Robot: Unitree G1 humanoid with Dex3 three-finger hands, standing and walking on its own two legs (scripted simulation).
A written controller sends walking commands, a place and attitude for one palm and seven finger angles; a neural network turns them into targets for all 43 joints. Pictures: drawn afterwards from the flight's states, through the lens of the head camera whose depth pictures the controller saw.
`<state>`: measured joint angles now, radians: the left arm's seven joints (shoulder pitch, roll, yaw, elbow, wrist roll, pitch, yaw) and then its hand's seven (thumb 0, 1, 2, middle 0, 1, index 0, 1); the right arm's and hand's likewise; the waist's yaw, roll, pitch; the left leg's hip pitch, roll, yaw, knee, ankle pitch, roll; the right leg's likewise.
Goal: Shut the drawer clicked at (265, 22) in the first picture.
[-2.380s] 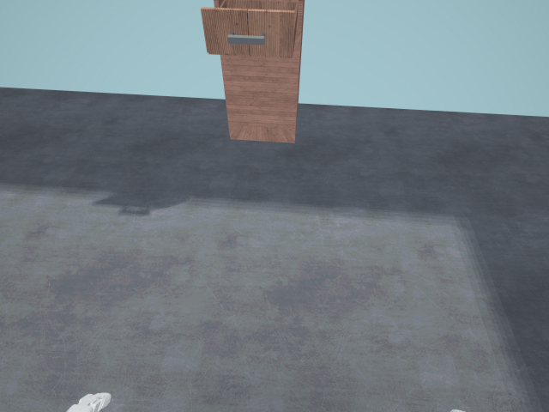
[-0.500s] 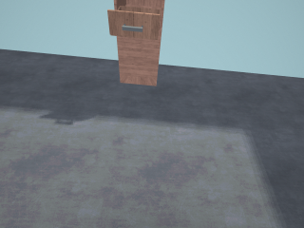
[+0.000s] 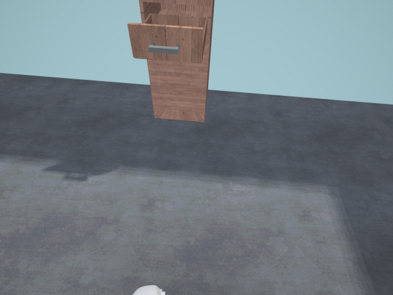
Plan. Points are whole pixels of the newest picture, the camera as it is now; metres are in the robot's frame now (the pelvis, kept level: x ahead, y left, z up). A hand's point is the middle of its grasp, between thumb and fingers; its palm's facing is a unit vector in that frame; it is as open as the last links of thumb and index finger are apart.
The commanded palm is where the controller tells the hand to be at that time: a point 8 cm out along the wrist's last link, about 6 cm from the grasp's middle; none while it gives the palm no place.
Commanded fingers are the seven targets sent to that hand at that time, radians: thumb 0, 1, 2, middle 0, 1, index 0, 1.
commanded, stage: walk to a spot facing it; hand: left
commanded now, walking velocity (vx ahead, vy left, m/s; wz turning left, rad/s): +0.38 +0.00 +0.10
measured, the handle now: (164, 47) +1.14 +0.17 -0.03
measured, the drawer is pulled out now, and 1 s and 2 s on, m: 0.30 0.30 0.30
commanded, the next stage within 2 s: turn to face it in 1.02 s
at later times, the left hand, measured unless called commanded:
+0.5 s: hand (107, 266) +0.22 +0.23 -0.16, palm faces +0.05 -0.99 -0.15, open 7.4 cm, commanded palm none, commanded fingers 0.00 0.90 0.90 -0.20 -0.30 -0.20 -0.30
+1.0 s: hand (149, 188) +0.44 +0.16 -0.15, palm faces +0.08 -0.97 -0.22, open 7.2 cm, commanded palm none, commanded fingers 0.00 0.90 0.90 -0.20 -0.30 -0.20 -0.30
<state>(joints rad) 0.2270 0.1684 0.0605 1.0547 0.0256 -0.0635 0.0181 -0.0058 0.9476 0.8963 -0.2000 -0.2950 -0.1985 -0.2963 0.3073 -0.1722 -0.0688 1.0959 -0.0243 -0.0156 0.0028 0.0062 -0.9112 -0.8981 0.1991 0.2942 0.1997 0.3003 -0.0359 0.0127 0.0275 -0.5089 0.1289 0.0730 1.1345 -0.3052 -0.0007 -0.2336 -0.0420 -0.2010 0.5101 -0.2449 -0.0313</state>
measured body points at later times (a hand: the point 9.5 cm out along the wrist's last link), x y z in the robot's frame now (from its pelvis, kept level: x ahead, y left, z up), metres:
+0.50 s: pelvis +0.20 +0.05 +0.01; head +0.21 +0.06 +0.46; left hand +0.22 +0.28 -0.15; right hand +0.18 -0.18 -0.13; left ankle +0.18 +0.13 -0.73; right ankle +0.27 -0.10 -0.66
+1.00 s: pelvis +0.41 -0.03 +0.01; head +0.41 -0.04 +0.46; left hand +0.44 +0.21 -0.13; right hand +0.45 -0.26 -0.15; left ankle +0.47 +0.12 -0.65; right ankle +0.41 -0.11 -0.73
